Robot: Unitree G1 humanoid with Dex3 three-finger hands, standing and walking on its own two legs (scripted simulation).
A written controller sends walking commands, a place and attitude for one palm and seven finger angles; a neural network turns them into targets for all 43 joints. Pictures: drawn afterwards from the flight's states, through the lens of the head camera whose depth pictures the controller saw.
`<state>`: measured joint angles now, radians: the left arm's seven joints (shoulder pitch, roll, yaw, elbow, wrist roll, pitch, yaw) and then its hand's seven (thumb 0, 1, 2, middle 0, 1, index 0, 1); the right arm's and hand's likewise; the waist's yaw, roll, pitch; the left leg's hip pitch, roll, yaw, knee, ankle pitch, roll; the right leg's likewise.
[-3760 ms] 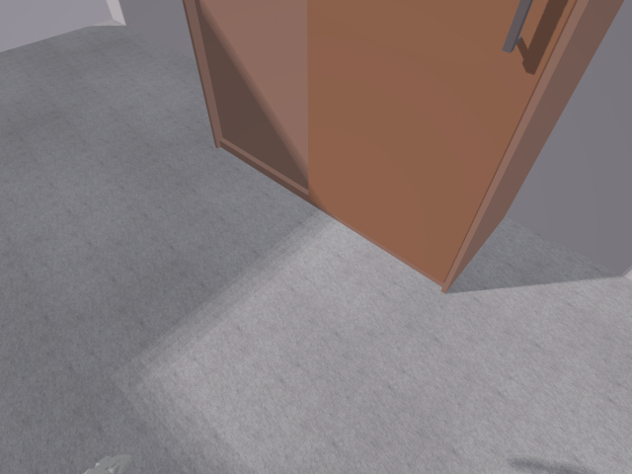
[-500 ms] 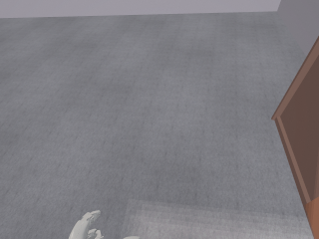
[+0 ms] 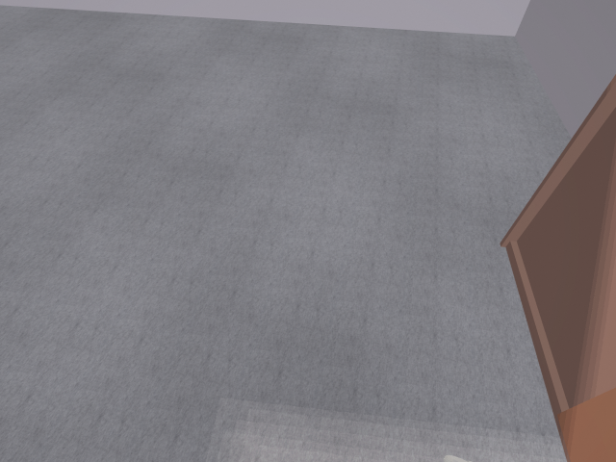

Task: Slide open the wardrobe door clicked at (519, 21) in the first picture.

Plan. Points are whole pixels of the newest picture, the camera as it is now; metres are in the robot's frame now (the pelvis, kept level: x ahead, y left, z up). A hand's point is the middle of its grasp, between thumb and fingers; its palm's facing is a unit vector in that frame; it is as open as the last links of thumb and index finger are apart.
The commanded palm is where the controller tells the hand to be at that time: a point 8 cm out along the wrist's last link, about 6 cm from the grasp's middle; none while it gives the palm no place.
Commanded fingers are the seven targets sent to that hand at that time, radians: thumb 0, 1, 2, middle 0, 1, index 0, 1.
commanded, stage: turn to face it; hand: right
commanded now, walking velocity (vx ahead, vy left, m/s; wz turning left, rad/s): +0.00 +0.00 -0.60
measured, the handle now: out of the picture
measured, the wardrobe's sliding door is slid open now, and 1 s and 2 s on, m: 0.00 0.00 0.00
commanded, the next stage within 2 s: none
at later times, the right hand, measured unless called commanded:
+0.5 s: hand out of the picture +0.04 -0.22 -0.15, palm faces +0.30 +0.90 -0.31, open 7.4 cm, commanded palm none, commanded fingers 0.00 -0.90 -0.90 0.20 0.30 0.20 0.30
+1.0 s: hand out of the picture -0.15 -0.19 -0.18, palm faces +0.62 +0.73 -0.28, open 7.4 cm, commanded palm none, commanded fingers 0.00 -0.90 -0.90 0.20 0.30 0.20 0.30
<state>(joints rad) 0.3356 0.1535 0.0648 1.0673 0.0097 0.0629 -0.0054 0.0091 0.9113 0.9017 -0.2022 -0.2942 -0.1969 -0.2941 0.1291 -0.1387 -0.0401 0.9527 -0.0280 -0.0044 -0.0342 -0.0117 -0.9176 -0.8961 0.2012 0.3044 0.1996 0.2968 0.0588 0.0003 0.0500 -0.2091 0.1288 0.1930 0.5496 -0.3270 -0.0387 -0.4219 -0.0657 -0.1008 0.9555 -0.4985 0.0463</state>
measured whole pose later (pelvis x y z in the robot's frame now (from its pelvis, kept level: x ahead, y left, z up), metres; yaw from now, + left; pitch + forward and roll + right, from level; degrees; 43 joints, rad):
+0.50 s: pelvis +0.00 +0.02 -0.01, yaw -17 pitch +1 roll -1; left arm 0.18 0.27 0.09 0.90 0.02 0.05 -0.01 0.01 0.91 0.90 -0.20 -0.29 -0.20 -0.29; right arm 0.18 -0.22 -0.06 0.87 -0.02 0.02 -0.02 0.00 -0.91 -0.90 0.20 0.30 0.19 0.30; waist 0.02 -0.05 0.05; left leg -0.30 0.03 0.04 0.61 -0.33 -0.03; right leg -0.40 0.03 0.07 0.64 -0.28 0.02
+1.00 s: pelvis -0.03 +0.01 -0.01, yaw -37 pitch +0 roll +0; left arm 0.11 0.23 0.05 0.88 0.02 0.03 -0.02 0.01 0.91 0.90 -0.20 -0.29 -0.20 -0.29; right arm 0.26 -0.28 -0.08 0.94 -0.02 0.07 -0.02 0.00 -0.91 -0.90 0.20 0.30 0.20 0.30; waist -0.03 0.05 0.09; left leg -0.43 0.16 0.12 1.01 -0.52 -0.08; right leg -0.30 -0.02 -0.07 0.62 -0.32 -0.02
